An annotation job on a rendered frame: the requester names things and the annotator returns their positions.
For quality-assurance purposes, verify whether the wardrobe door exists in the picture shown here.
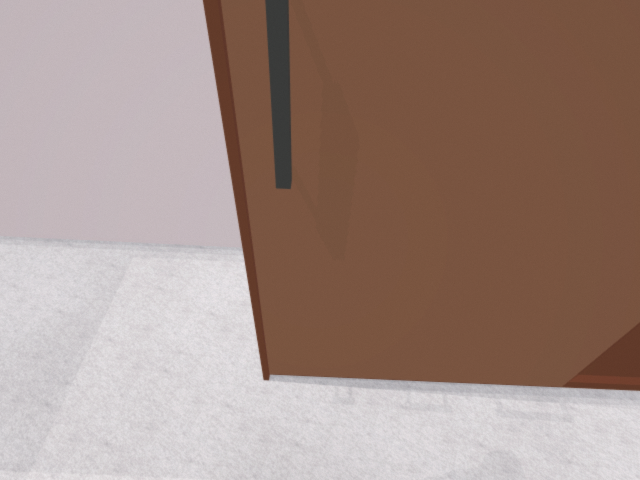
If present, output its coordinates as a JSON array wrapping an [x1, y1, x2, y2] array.
[[578, 323, 640, 377], [221, 0, 640, 387]]

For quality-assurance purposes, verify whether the handle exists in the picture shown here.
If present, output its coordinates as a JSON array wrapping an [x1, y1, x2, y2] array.
[[265, 0, 292, 189]]

